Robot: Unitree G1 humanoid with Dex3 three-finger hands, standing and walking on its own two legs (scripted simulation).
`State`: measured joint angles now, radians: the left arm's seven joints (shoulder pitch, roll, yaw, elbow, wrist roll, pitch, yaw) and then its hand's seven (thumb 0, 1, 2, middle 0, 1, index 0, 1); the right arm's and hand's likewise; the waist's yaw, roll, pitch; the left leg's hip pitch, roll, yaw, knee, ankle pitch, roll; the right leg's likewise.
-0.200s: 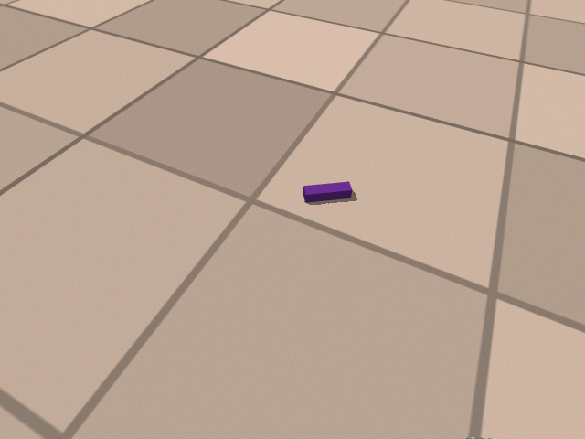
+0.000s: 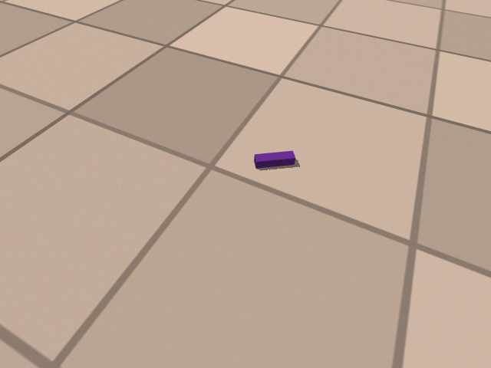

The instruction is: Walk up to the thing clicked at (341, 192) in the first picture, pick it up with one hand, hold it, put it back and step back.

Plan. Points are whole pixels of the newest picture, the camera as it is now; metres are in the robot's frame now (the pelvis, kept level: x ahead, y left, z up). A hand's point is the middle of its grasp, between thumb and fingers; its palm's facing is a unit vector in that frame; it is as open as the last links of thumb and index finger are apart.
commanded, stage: stand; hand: left
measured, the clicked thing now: (274, 159) +1.27 -0.22 -0.75
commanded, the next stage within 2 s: walk up in 0.92 s
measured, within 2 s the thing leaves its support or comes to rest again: neither
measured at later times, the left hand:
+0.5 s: hand out of the picture +0.08 +0.25 -0.15, palm faces -0.03 -0.94 -0.34, open 7.4 cm
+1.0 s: hand out of the picture +0.08 +0.26 -0.15, palm faces -0.03 -0.95 -0.32, open 7.4 cm
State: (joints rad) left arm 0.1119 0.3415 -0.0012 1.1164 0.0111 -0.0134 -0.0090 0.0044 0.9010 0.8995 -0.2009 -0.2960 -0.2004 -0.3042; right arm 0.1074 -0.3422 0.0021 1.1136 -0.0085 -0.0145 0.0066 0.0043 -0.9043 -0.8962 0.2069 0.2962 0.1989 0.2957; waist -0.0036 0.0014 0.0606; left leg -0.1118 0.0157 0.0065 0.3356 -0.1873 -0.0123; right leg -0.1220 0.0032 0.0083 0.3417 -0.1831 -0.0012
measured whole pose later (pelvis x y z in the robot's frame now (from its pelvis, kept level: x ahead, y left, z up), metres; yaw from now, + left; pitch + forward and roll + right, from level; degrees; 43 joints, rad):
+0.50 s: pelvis +0.00 +0.00 +0.00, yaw +0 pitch -2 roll +0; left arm 0.11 0.34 0.00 1.11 0.01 -0.01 -0.01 0.00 0.90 0.90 -0.20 -0.30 -0.20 -0.30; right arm 0.11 -0.35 0.00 1.11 -0.01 -0.01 0.01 0.00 -0.90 -0.90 0.21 0.30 0.20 0.30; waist 0.00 0.00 0.05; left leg -0.10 0.01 0.00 0.32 -0.19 -0.01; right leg -0.11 0.00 0.00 0.33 -0.18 0.00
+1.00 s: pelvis +0.01 -0.01 +0.00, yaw +0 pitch -1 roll +1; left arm 0.15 0.37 0.06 1.06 0.06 0.02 -0.06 0.00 0.90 0.90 -0.20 -0.30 -0.20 -0.30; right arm 0.18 -0.34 -0.04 1.07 -0.02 -0.06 0.02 0.00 -0.90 -0.90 0.21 0.30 0.20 0.30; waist 0.00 -0.02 0.03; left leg -0.13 0.01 0.01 0.38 -0.27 0.02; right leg -0.23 0.00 0.01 0.60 -0.41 -0.02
